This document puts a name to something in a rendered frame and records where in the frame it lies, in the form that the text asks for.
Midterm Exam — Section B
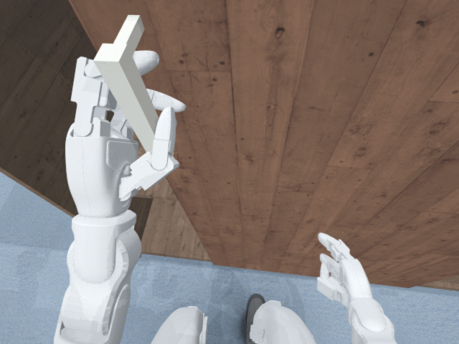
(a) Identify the left robot forearm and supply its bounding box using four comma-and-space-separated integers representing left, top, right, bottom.
54, 210, 141, 344

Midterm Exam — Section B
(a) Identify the robot right shin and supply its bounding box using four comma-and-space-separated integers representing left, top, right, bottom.
250, 300, 281, 344

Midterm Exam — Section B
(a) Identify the robot right hand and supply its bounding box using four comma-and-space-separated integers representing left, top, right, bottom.
317, 233, 374, 310

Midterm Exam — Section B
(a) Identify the handle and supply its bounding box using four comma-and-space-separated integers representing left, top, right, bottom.
93, 15, 177, 155

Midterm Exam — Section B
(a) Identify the robot right thigh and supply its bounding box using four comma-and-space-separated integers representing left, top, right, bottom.
255, 305, 317, 344

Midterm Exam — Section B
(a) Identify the right robot forearm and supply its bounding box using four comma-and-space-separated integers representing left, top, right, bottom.
347, 297, 397, 344

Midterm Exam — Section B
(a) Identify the robot left hand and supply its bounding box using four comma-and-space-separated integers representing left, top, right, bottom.
65, 51, 186, 219

